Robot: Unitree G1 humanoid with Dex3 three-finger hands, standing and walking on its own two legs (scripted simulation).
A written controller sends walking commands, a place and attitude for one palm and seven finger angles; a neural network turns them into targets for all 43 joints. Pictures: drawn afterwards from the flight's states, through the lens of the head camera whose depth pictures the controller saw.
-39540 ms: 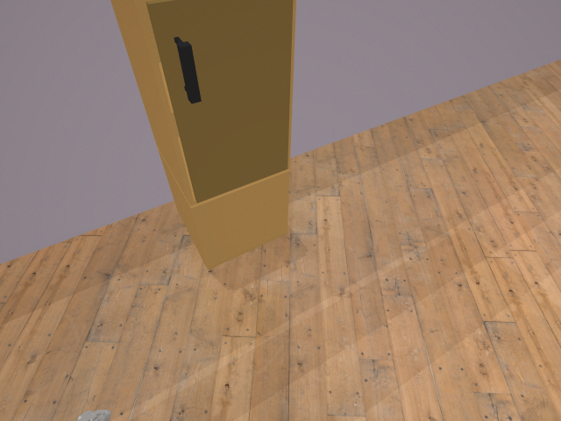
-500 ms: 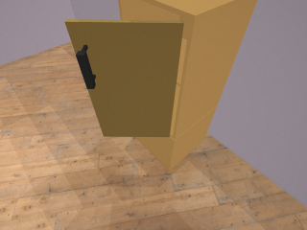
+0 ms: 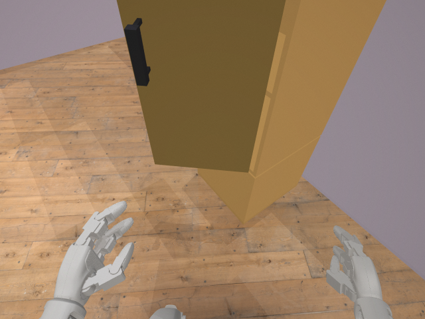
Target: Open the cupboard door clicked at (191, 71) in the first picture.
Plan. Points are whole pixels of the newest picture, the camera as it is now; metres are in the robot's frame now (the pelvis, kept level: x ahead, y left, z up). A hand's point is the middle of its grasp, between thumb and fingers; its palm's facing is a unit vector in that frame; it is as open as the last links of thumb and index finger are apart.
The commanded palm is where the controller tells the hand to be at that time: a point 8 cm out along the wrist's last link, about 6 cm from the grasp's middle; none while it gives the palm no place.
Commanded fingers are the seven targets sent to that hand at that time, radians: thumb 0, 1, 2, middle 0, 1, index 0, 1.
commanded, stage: raise the hand with hooked fingers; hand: left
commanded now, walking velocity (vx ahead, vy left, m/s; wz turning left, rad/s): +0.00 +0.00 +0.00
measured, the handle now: (140, 52) +0.64 +0.22 +0.17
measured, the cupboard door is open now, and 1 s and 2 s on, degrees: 48 48 48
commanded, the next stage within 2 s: move the hooked fingers beside the handle in 1.70 s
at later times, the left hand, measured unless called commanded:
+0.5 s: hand (72, 228) +0.23 +0.24 +0.10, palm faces -0.01 -1.00 -0.05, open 11.4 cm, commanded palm +0.20 +0.29 +0.11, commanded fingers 0.00 -0.17 0.44 -0.28 -0.99 -0.28 -0.99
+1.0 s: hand (28, 183) +0.27 +0.29 +0.16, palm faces +0.03 -1.00 -0.03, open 13.8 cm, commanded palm +0.24 +0.34 +0.17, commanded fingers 0.00 -0.50 0.30 -0.30 -1.20 -0.30 -1.20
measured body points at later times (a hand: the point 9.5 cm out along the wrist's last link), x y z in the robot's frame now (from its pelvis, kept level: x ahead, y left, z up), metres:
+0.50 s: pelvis -0.01 +0.02 +0.02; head +0.01 +0.02 +0.47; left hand +0.22 +0.29 +0.11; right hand +0.11 -0.23 -0.06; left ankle +0.04 +0.13 -0.67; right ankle +0.00 -0.09 -0.67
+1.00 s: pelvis +0.00 +0.03 +0.05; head +0.00 +0.03 +0.50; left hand +0.26 +0.35 +0.17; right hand +0.19 -0.19 -0.01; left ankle +0.04 +0.13 -0.67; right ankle +0.00 -0.09 -0.67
